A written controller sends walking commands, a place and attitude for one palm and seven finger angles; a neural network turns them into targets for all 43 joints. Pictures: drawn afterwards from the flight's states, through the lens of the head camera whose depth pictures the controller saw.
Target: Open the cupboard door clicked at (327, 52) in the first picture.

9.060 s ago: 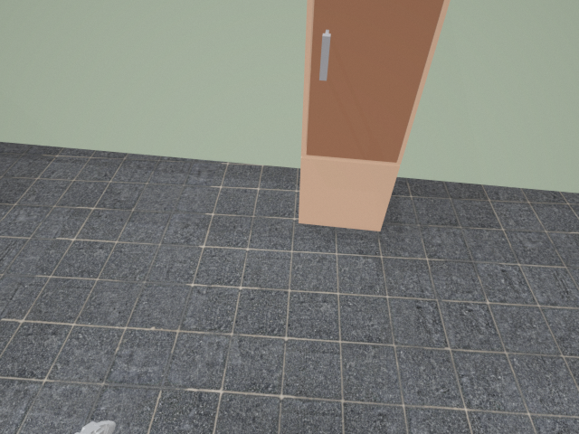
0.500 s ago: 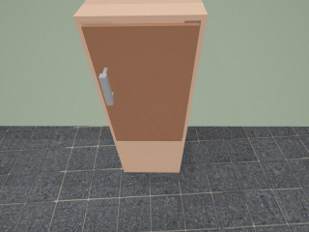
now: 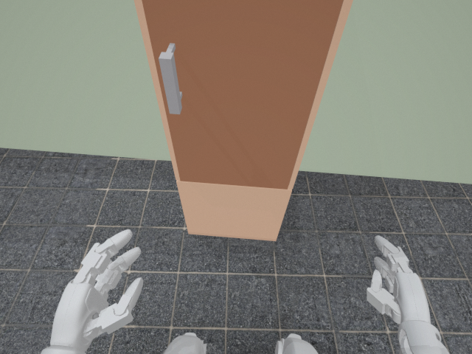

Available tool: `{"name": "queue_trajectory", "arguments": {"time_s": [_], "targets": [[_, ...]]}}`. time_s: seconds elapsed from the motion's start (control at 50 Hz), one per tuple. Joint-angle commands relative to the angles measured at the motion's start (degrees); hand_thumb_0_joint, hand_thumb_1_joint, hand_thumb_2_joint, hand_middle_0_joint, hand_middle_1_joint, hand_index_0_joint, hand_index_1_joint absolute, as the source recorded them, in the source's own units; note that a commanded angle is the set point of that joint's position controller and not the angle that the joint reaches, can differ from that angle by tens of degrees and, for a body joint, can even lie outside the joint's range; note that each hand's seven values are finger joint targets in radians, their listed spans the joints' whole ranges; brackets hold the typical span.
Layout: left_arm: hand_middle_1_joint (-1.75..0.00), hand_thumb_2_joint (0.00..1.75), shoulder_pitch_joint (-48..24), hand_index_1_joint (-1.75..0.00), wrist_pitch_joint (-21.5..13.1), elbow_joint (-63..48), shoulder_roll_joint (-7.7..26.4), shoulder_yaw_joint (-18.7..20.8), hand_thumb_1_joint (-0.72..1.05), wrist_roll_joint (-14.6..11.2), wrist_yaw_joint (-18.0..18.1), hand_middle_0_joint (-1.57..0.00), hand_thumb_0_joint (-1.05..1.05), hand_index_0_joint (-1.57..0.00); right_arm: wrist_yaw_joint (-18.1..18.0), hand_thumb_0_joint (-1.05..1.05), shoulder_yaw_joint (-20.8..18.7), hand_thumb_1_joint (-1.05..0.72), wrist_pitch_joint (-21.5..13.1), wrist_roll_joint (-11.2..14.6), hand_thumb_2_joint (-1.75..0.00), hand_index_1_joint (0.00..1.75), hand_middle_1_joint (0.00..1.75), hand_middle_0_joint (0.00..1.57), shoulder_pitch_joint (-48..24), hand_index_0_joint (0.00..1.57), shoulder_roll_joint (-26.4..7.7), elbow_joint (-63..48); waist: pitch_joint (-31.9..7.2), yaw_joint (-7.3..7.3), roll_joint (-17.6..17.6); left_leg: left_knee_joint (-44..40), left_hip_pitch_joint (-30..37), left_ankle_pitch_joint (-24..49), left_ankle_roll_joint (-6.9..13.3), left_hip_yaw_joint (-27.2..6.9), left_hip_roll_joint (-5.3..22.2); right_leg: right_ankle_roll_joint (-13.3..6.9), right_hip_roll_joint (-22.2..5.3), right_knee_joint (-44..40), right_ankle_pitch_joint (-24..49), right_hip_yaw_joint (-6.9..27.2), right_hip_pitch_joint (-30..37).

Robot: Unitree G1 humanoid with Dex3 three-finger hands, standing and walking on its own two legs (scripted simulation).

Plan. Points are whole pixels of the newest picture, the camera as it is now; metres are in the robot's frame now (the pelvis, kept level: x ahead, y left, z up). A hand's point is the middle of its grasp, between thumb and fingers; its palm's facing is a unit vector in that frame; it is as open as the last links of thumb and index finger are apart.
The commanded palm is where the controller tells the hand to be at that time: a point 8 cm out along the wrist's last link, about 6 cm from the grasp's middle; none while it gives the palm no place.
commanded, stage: raise the hand with hooked fingers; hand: left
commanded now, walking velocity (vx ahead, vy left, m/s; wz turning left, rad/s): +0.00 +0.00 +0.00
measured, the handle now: (173, 79) +0.60 +0.20 +0.13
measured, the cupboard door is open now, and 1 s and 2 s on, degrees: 0 0 0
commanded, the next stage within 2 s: move the hooked fingers beside the handle in 1.68 s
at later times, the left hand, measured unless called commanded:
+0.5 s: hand (90, 256) +0.23 +0.24 +0.08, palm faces +0.04 -1.00 -0.08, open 11.6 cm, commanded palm +0.20 +0.29 +0.09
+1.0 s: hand (62, 206) +0.28 +0.28 +0.12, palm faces +0.06 -1.00 -0.05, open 13.9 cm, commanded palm +0.26 +0.33 +0.13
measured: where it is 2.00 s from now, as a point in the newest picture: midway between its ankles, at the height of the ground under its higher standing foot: outside the picture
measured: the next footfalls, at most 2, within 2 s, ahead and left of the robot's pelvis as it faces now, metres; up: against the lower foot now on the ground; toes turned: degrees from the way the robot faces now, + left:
none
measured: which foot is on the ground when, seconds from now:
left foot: down 0.00-1.00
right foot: down 0.00-1.00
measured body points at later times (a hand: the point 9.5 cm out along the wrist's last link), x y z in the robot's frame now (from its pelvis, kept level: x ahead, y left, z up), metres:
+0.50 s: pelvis +0.00 +0.02 +0.02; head +0.05 +0.02 +0.47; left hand +0.22 +0.29 +0.08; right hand +0.14 -0.23 -0.07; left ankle +0.00 +0.14 -0.66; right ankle +0.04 -0.12 -0.66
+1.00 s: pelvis +0.02 +0.02 +0.04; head +0.05 +0.02 +0.49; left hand +0.27 +0.33 +0.13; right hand +0.20 -0.21 -0.03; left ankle +0.00 +0.14 -0.66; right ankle +0.04 -0.12 -0.66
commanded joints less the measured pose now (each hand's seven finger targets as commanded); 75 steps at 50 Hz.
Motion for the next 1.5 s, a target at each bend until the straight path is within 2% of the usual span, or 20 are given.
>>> {"name": "queue_trajectory", "arguments": {"time_s": [0.0,0.02,0.08,0.16,0.24,0.32,0.44,0.48,0.58,0.76,0.86,0.9,0.98,1.04,1.1,1.16,1.22,1.34,1.4,1.48], "targets": [[-0.63,0.68,-7.30,-0.63,-3.03,-27.71,8.71,4.22,0.39,0.38,3.99,-0.24,0.00,-0.24,-1.38,0.00,-0.26,-0.90,-0.62,-0.37,-0.90,0.30,0.30,0.20,3.82,0.20,-3.68,-7.93,-13.09,-2.52,6.64,-6.83,1.87,18.94,3.02,-1.05,-3.12,-1.00,4.62,-8.44,14.51,2.49,10.86],[-0.64,0.67,-10.98,-0.64,-3.03,-29.28,8.97,2.99,0.36,0.78,4.24,-0.24,0.00,-0.24,-1.58,0.00,0.43,-0.90,-0.28,-0.77,-0.90,0.30,0.30,0.20,4.43,0.20,-4.12,-7.30,-12.39,-4.17,5.66,-5.96,1.76,19.12,3.11,-1.97,-2.71,-1.05,5.28,-7.27,14.71,1.59,8.94],[-0.69,0.64,-9.68,-0.69,-1.25,-26.26,8.26,1.83,0.29,1.03,3.36,-0.24,0.00,-0.24,-2.06,0.00,0.99,-0.90,-0.40,-0.22,-0.90,0.30,0.30,0.20,4.52,0.20,-4.13,-5.96,-10.78,-4.73,7.06,-6.49,1.21,15.87,2.83,-2.65,-2.44,-0.87,5.33,-8.83,10.71,0.97,7.15],[-0.75,0.60,-7.35,-0.75,5.40,-21.18,11.25,5.10,0.20,0.04,1.53,-0.25,0.00,-0.25,-2.66,0.00,1.98,-0.90,-0.10,0.63,-0.90,0.30,0.30,0.20,3.23,0.20,-4.62,-6.10,-11.62,-3.37,5.93,-9.52,0.65,12.53,2.57,-3.13,-2.88,-0.70,5.16,-11.59,6.07,0.53,10.33],[-0.81,0.56,-6.43,-0.81,10.04,-20.36,12.99,9.06,0.11,-1.83,2.56,-0.26,0.00,-0.26,-3.06,0.00,2.75,-0.90,0.29,0.74,-0.90,0.30,0.30,0.20,2.25,0.20,-4.07,-6.84,-12.78,-1.68,3.32,-12.77,1.50,13.78,2.49,-3.26,-3.04,-0.40,4.98,-13.72,6.23,-0.16,14.96],[-0.87,0.52,-7.33,-0.87,8.74,-18.41,14.48,11.64,0.01,-2.68,4.25,-0.26,0.00,-0.26,-3.14,0.00,3.02,-0.90,-0.17,0.40,-0.90,0.30,0.30,0.20,2.61,0.20,-3.92,-5.77,-10.34,-1.28,1.82,-14.42,1.73,14.72,2.24,-3.13,-2.94,-0.51,5.07,-15.02,6.46,-0.23,16.49],[-0.96,0.46,-11.53,-0.96,5.46,-16.66,14.70,10.23,-0.13,-2.47,2.92,-0.27,0.00,-0.27,-2.88,0.00,2.91,-0.90,-1.75,0.71,-0.90,0.30,0.30,0.20,5.04,0.20,-5.43,-4.68,-8.15,-2.71,4.78,-16.68,4.44,13.50,2.11,-2.63,-2.94,-0.60,4.86,-16.67,5.55,-0.47,15.21],[-0.99,0.44,-12.38,-0.99,5.53,-15.28,15.77,10.98,-0.17,-2.61,2.33,-0.28,0.00,-0.28,-3.12,0.00,2.75,-0.90,-1.93,0.85,-0.90,0.30,0.30,0.20,5.80,0.20,-6.01,-4.48,-7.92,-2.81,3.54,-17.43,5.05,13.51,2.21,-2.63,-2.90,-0.48,4.84,-17.41,5.72,-0.47,15.77],[-1.07,0.39,-15.10,-1.07,6.20,-15.46,18.53,13.66,-0.29,-3.53,1.45,-0.29,0.00,-0.29,-3.36,0.00,2.73,-0.90,-1.99,1.07,-0.90,0.30,0.30,0.20,6.56,0.20,-6.37,-4.16,-9.83,-2.05,6.26,-18.76,8.72,18.13,2.08,-2.29,-2.89,-0.66,4.92,-17.96,11.39,-0.55,19.40],[-1.20,0.30,-24.02,-1.20,9.66,-8.01,21.35,15.67,-0.50,-4.56,-1.63,-0.30,0.00,-0.30,-3.77,0.00,3.69,-0.90,-0.51,1.26,-0.90,0.30,0.30,0.20,6.31,0.20,-6.90,-3.63,-6.91,-2.58,7.13,-21.08,11.57,19.59,1.96,-1.96,-2.98,-0.76,5.32,-20.99,14.98,-0.26,21.83],[-1.20,0.30,-29.32,-1.20,10.83,-6.10,24.20,17.98,-0.50,-5.08,-3.85,-0.30,0.00,-0.30,-4.22,0.00,4.04,-0.90,-0.24,1.01,-0.90,0.30,0.30,0.20,6.63,0.20,-7.05,-3.29,-10.38,-2.33,6.76,-21.76,14.86,24.80,2.01,-2.04,-2.91,-0.81,5.47,-21.39,21.19,-0.29,25.41],[-1.20,0.30,-31.01,-1.20,11.31,-4.08,24.09,17.97,-0.50,-5.33,-4.47,-0.30,0.00,-0.30,-4.29,0.00,4.14,-0.90,-0.09,1.15,-0.90,0.30,0.30,0.20,6.31,0.20,-7.05,-2.97,-9.03,-2.60,5.38,-22.31,14.59,23.33,2.02,-2.02,-2.93,-0.66,5.46,-22.34,19.95,-0.24,25.03],[-1.20,0.30,-35.49,-1.20,12.11,-1.50,26.35,19.15,-0.50,-5.11,-5.65,-0.30,0.00,-0.30,-4.59,0.00,4.45,-0.90,0.26,1.10,-0.90,0.30,0.30,0.20,6.35,0.20,-7.18,-2.56,-9.29,-2.40,7.63,-23.31,16.33,24.37,2.01,-1.98,-2.93,-0.95,5.35,-23.12,20.92,-0.06,25.91],[-1.20,0.30,-38.06,-1.20,12.68,0.46,28.55,21.00,-0.50,-5.38,-6.40,-0.30,0.00,-0.30,-4.74,0.00,4.52,-0.90,0.53,0.91,-0.90,0.30,0.30,0.20,6.67,0.20,-7.40,-2.51,-10.42,-2.25,5.50,-23.78,17.09,26.14,2.06,-1.86,-2.82,-0.90,5.39,-23.42,23.04,-0.03,27.78],[-1.20,0.30,-40.19,-1.20,13.07,3.82,28.75,21.40,-0.50,-5.68,-7.24,-0.30,0.00,-0.30,-5.00,0.00,4.50,-0.90,0.86,1.06,-0.90,0.30,0.30,0.20,6.72,0.20,-7.56,-2.12,-9.14,-2.39,4.36,-24.68,16.94,25.20,2.05,-1.82,-2.79,-0.85,5.27,-24.39,22.31,0.05,27.68],[-1.20,0.30,-43.78,-1.20,13.62,6.10,30.55,22.08,-0.50,-5.46,-8.02,-0.30,0.00,-0.30,-5.21,0.00,4.54,-0.90,1.37,1.19,-0.90,0.30,0.30,0.20,6.93,0.20,-7.74,-1.99,-8.80,-2.29,6.12,-25.33,17.44,24.62,2.06,-1.45,-2.83,-1.02,5.19,-25.23,21.65,0.52,27.93],[-1.20,0.30,-40.77,-1.20,13.91,7.47,28.24,20.41,-0.50,-5.71,-8.89,-0.30,0.00,-0.30,-4.90,0.00,4.40,-0.90,1.42,1.12,-0.90,0.30,0.30,0.20,7.04,0.20,-7.80,-2.87,-9.24,-1.56,5.34,-25.59,17.42,25.60,2.17,-1.31,-3.08,-1.19,5.19,-25.25,22.73,0.60,29.23],[-1.20,0.30,-41.83,-1.20,12.57,5.09,30.58,22.48,-0.50,-5.30,-7.44,-0.30,0.00,-0.30,-4.45,0.00,4.16,-0.90,1.90,1.03,-0.90,0.30,0.30,0.20,6.92,0.20,-7.82,-3.38,-8.71,-1.41,5.64,-26.61,17.48,23.61,2.10,-1.27,-2.95,-1.15,5.26,-25.71,20.15,0.65,28.67],[-1.20,0.30,-42.25,-1.20,11.40,4.16,30.50,22.66,-0.50,-4.72,-6.16,-0.30,0.00,-0.30,-4.60,0.00,4.15,-0.90,1.84,0.98,-0.90,0.30,0.30,0.20,7.15,0.20,-7.54,-3.17,-8.74,-1.47,7.89,-26.94,18.20,22.97,2.02,-1.06,-2.94,-1.09,5.18,-25.85,19.40,0.68,27.98],[-1.20,0.30,-42.84,-1.20,11.11,4.37,29.96,21.90,-0.50,-4.59,-6.38,-0.30,0.00,-0.30,-5.03,0.00,4.18,-0.90,1.85,0.91,-0.90,0.30,0.30,0.20,7.32,0.20,-7.53,-2.89,-9.43,-1.96,6.45,-26.97,18.51,22.62,2.19,-1.09,-2.88,-0.94,5.26,-26.02,19.58,0.87,28.44]]}}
